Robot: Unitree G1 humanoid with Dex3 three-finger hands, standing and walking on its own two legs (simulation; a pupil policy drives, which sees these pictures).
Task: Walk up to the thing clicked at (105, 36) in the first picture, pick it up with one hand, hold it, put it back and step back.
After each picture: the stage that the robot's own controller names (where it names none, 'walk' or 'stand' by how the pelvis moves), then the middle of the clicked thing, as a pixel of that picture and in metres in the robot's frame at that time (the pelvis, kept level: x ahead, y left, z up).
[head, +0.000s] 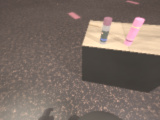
stand; (105, 32) +0.79 -0.07 +0.11
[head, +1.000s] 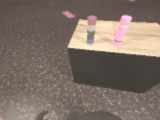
rise first; (90, 32) +0.70 +0.09 +0.14
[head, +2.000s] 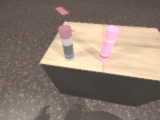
stand; (67, 45) +0.46 +0.21 +0.15
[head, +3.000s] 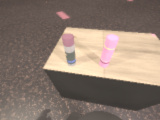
stand; (70, 52) +0.45 +0.19 +0.11
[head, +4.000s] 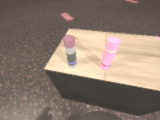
stand; (70, 53) +0.44 +0.18 +0.11
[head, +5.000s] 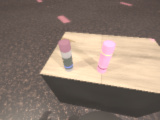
stand; (67, 57) +0.41 +0.21 +0.11
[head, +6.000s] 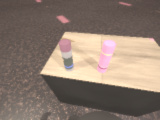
stand; (67, 57) +0.41 +0.21 +0.11
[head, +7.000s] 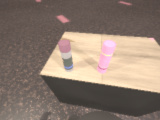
rise first; (67, 57) +0.41 +0.21 +0.11
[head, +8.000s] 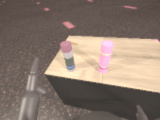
rise first; (68, 58) +0.42 +0.23 +0.11
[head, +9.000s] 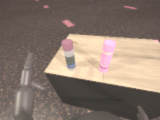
go down; (69, 56) +0.42 +0.22 +0.12
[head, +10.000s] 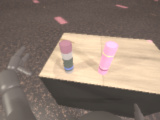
go down; (67, 58) +0.40 +0.20 +0.12
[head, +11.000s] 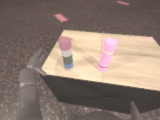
close in; (67, 55) +0.41 +0.20 +0.12
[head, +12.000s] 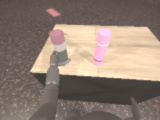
close; (61, 50) +0.43 +0.21 +0.15
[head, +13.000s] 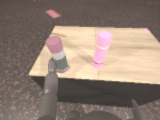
lift; (59, 57) +0.37 +0.21 +0.15
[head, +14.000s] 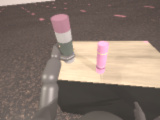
lift; (65, 43) +0.33 +0.16 +0.33
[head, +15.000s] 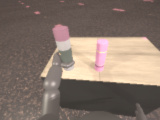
hold; (65, 51) +0.35 +0.18 +0.25
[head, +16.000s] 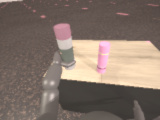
hold; (66, 50) +0.33 +0.17 +0.28
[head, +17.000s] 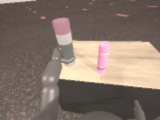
crouch; (66, 45) +0.33 +0.17 +0.31
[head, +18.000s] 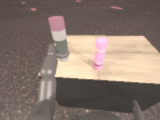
crouch; (60, 42) +0.40 +0.20 +0.27
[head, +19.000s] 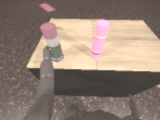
lower; (54, 46) +0.44 +0.23 +0.16
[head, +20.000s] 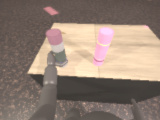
lower; (59, 51) +0.41 +0.22 +0.16
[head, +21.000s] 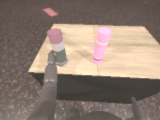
lower; (59, 50) +0.42 +0.22 +0.16
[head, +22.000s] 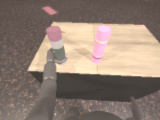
lower; (58, 48) +0.43 +0.22 +0.16
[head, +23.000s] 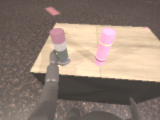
draw back; (61, 50) +0.42 +0.21 +0.16
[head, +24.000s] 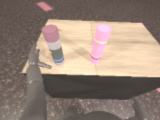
withdraw; (55, 48) +0.42 +0.22 +0.16
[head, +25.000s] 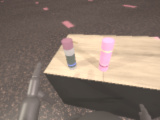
sink last; (70, 55) +0.43 +0.21 +0.13
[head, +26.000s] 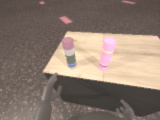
stand; (70, 55) +0.42 +0.21 +0.12
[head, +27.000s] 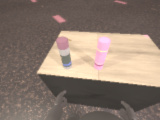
stand; (65, 55) +0.42 +0.22 +0.11
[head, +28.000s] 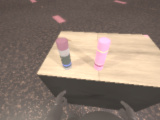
stand; (65, 55) +0.42 +0.22 +0.11
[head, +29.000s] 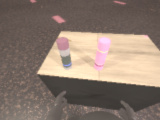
stand; (65, 55) +0.42 +0.22 +0.11
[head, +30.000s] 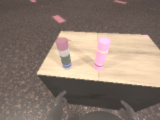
stand; (65, 55) +0.42 +0.22 +0.11
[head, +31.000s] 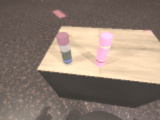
walk; (65, 51) +0.44 +0.22 +0.12
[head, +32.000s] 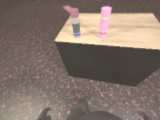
walk; (75, 25) +0.75 +0.23 +0.14
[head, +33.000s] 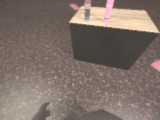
walk; (87, 10) +1.15 +0.16 +0.14
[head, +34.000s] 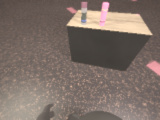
stand; (83, 14) +1.16 +0.19 +0.12
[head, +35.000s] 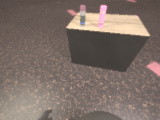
stand; (82, 16) +1.16 +0.19 +0.11
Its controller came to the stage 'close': yes
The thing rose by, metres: 0.20
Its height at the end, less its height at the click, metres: +0.00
